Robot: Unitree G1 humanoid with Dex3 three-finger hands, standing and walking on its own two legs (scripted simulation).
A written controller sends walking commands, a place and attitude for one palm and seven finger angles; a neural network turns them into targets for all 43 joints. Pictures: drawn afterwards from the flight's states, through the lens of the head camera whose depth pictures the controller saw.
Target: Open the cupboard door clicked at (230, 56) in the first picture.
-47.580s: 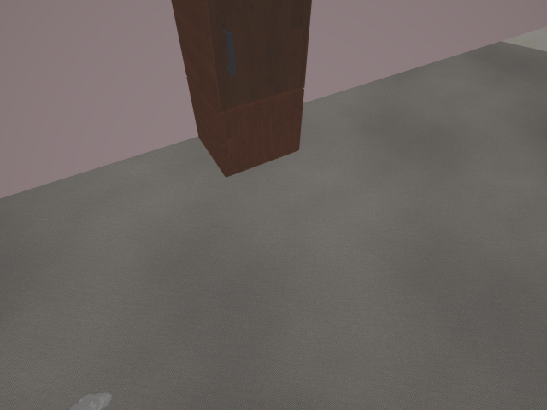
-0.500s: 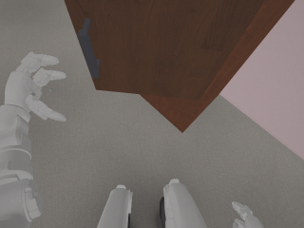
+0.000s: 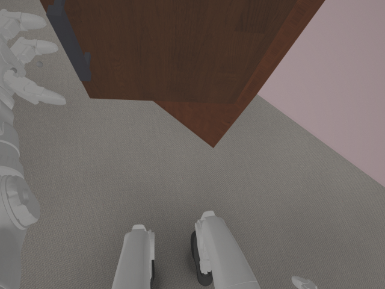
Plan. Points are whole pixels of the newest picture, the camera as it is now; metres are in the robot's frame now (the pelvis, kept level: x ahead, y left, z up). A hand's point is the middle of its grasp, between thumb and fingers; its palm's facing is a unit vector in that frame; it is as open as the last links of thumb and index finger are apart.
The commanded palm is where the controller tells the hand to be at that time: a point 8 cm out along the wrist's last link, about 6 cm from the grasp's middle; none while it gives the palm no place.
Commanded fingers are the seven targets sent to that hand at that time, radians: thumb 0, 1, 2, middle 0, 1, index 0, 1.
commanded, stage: move the hooked fingers beside the handle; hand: left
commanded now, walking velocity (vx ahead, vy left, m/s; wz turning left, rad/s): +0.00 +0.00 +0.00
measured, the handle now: (74, 40) +0.57 +0.18 +0.06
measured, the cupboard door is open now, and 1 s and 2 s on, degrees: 40 40 40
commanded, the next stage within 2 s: slide the fingers in behind the handle in 0.76 s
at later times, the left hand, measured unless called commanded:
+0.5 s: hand (39, 66) +0.52 +0.24 +0.05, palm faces -0.07 -1.00 -0.01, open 14.0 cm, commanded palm +0.51 +0.27 +0.05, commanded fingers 0.00 -0.50 0.30 -0.30 -1.20 -0.30 -1.20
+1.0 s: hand (39, 70) +0.51 +0.23 +0.05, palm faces -0.07 -1.00 -0.03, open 14.0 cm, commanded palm +0.50 +0.26 +0.05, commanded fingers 0.00 -0.50 0.30 -0.30 -1.20 -0.30 -1.20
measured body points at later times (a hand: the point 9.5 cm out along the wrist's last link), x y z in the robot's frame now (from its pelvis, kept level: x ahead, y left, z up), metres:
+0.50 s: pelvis +0.01 +0.01 +0.01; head +0.19 +0.06 +0.42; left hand +0.52 +0.29 +0.05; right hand +0.06 -0.26 -0.09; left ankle +0.02 +0.10 -0.58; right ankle +0.08 -0.13 -0.58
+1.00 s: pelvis +0.01 +0.00 +0.01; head +0.18 +0.04 +0.42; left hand +0.51 +0.29 +0.06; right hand +0.06 -0.27 -0.10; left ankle +0.02 +0.10 -0.58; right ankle +0.08 -0.13 -0.58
